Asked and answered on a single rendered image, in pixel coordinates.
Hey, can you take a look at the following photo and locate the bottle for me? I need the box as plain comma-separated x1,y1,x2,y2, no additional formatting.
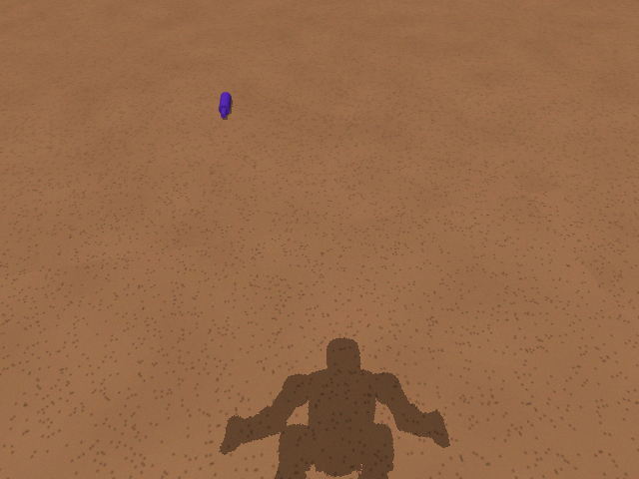
219,92,232,118

